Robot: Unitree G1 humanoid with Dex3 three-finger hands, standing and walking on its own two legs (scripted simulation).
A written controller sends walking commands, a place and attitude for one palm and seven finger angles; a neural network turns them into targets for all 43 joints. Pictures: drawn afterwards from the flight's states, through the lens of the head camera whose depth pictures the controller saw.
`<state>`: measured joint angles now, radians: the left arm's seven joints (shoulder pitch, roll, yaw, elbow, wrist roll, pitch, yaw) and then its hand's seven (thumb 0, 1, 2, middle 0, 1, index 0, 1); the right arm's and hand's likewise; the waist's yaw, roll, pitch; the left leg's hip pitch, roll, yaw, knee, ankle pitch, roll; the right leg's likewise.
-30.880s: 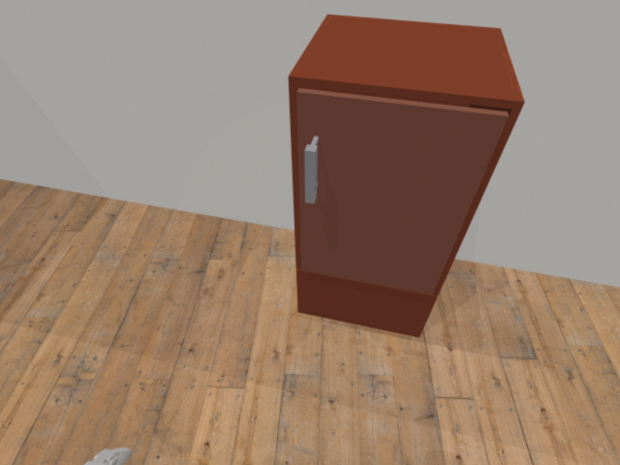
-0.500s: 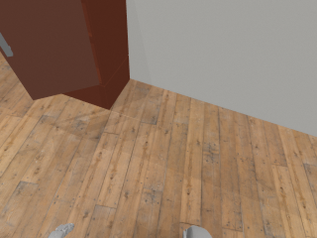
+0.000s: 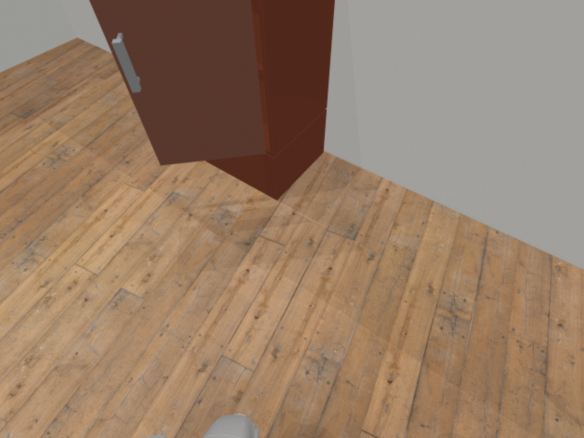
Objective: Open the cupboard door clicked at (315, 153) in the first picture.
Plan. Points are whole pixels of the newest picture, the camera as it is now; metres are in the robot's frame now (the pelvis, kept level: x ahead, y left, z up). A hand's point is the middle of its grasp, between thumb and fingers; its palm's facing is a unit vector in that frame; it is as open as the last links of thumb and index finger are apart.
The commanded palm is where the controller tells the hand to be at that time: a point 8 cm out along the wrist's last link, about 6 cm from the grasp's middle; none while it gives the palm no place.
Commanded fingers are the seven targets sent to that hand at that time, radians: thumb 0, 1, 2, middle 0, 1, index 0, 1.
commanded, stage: turn to face it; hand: left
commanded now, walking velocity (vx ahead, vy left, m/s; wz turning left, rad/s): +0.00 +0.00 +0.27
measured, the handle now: (128, 63) +1.03 +0.51 -0.06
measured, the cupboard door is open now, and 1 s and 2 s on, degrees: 44 44 44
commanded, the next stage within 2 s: take the last steps up to it in 0.08 s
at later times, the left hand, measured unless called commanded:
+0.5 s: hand out of the picture +0.05 +0.25 -0.16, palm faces +0.16 -0.97 -0.21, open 7.4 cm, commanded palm none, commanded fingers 0.00 0.90 0.90 -0.20 -0.30 -0.20 -0.30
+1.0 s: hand out of the picture +0.04 +0.21 -0.17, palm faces +0.33 -0.93 -0.16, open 7.3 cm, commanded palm none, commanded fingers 0.00 0.90 0.90 -0.20 -0.30 -0.20 -0.30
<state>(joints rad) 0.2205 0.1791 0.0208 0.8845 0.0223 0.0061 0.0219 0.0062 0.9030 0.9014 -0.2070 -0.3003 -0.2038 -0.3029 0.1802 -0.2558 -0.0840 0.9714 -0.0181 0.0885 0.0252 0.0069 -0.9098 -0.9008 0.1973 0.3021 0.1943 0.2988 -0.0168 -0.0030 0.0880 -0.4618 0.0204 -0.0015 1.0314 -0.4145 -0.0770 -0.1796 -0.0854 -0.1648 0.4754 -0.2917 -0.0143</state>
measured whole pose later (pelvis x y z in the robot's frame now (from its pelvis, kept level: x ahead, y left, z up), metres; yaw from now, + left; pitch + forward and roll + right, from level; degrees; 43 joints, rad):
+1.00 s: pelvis +0.16 +0.08 -0.01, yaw +14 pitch +0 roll +0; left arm 0.44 0.13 0.02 1.13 0.03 -0.06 0.01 0.00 0.91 0.90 -0.21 -0.30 -0.20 -0.30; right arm 0.18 -0.18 -0.05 1.04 -0.02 0.00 0.04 0.01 -0.91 -0.90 0.20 0.30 0.19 0.30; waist 0.05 -0.01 0.06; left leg -0.49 0.06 0.09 0.66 -0.20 -0.01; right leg 0.04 -0.10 -0.17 0.34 -0.37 0.05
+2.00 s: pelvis +0.48 +0.17 -0.01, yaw +11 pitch +0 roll -1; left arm 0.37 0.16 0.04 1.12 0.02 -0.03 0.00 0.00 0.92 0.90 -0.20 -0.30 -0.20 -0.30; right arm 0.17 -0.18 -0.05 1.03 -0.03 -0.05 0.01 0.01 -0.92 -0.90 0.20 0.30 0.19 0.30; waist 0.03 -0.02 0.03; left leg -0.36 0.05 0.10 0.54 -0.16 0.01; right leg -0.10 -0.04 -0.15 0.52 -0.39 0.00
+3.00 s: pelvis +0.49 +0.15 +0.00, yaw +10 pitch -1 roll +0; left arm 0.25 0.18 0.02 1.10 0.02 0.03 0.02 0.01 0.91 0.90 -0.20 -0.30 -0.20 -0.30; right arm 0.24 -0.16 -0.01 1.09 -0.02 0.02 -0.02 0.01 -0.93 -0.90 0.20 0.30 0.20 0.30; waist 0.04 -0.03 0.03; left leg -0.15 0.00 0.04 0.43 -0.27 0.01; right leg -0.22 -0.05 -0.06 0.44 -0.21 0.02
